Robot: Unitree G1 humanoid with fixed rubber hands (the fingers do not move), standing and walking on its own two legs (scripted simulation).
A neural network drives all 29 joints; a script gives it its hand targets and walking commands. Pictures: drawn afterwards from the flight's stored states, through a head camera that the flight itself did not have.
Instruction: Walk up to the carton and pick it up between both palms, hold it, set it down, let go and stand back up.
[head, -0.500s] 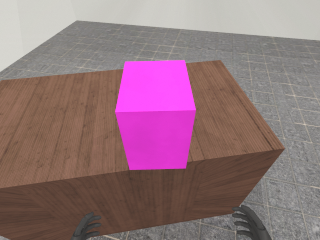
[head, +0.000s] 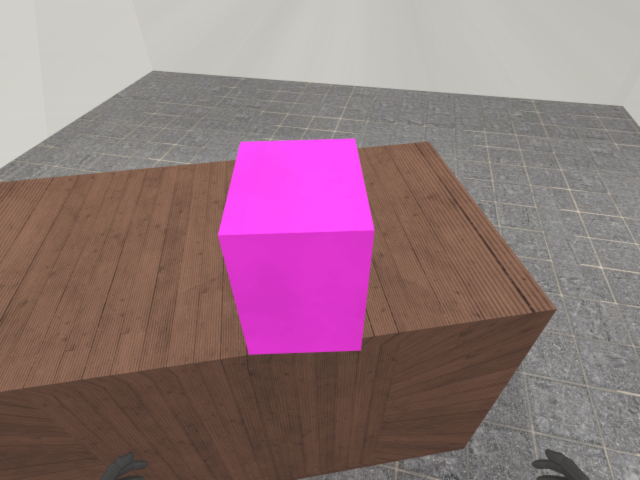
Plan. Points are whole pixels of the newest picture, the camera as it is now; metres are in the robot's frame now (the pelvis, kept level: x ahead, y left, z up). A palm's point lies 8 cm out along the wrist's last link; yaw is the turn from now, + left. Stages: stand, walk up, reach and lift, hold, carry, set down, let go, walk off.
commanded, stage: stand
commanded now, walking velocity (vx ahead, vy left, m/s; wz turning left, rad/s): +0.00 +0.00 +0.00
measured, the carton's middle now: (301, 247) +0.47 +0.04 +0.04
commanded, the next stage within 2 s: none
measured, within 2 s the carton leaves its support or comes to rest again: neither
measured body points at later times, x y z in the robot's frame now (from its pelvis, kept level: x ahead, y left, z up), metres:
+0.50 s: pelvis +0.00 +0.04 +0.00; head -0.02 +0.05 +0.45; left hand +0.13 +0.35 -0.10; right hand +0.12 -0.27 -0.09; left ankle +0.02 +0.12 -0.74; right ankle -0.04 -0.08 -0.74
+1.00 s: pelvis -0.01 +0.04 +0.01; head -0.01 +0.05 +0.46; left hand +0.08 +0.36 -0.11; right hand +0.09 -0.28 -0.10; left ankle +0.02 +0.12 -0.74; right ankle -0.04 -0.08 -0.74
